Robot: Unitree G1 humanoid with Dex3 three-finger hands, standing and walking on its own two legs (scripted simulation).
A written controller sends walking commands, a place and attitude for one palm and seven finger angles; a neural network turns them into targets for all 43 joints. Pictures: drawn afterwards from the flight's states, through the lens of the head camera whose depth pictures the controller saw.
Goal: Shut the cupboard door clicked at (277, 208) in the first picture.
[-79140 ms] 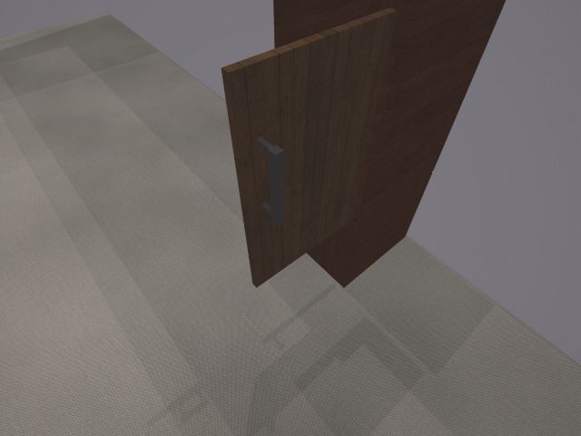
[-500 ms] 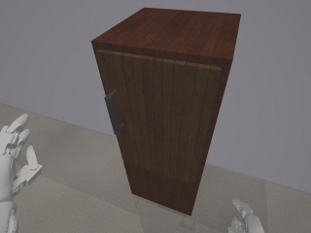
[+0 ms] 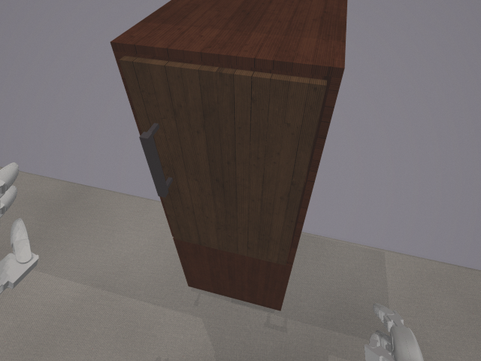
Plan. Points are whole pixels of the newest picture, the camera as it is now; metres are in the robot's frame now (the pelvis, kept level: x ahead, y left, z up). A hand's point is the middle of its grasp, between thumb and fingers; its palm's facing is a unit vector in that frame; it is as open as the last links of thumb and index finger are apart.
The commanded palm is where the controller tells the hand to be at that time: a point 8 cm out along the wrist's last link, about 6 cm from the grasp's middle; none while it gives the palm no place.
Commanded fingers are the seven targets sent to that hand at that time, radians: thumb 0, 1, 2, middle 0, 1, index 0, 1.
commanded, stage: step back with the hand held close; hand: left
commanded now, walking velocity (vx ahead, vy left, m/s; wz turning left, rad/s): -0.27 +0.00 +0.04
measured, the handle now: (159, 162) +0.51 +0.22 +0.03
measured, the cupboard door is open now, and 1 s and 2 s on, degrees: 0 0 0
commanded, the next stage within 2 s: stop stepping back and stand still in 0.88 s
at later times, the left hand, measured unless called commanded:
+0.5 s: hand out of the picture +0.10 +0.28 +0.17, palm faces +0.52 -0.75 -0.41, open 7.4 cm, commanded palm +0.03 +0.32 +0.18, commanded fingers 0.00 0.90 0.90 -0.20 -0.30 -0.20 -0.30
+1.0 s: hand out of the picture +0.02 +0.23 +0.17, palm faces +0.28 -0.84 -0.47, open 7.4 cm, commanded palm -0.07 +0.29 +0.18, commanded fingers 0.00 0.90 0.90 -0.20 -0.30 -0.20 -0.30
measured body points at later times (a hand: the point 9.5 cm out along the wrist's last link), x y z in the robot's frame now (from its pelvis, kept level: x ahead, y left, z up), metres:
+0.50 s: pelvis -0.08 +0.01 -0.02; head -0.09 +0.03 +0.43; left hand +0.06 +0.32 +0.19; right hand +0.08 -0.23 -0.09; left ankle +0.00 +0.07 -0.73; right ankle +0.00 -0.11 -0.73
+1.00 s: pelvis -0.22 -0.01 -0.02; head -0.16 +0.04 +0.42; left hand -0.01 +0.28 +0.20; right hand +0.01 -0.21 -0.07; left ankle +0.00 +0.07 -0.73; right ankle -0.37 -0.10 -0.74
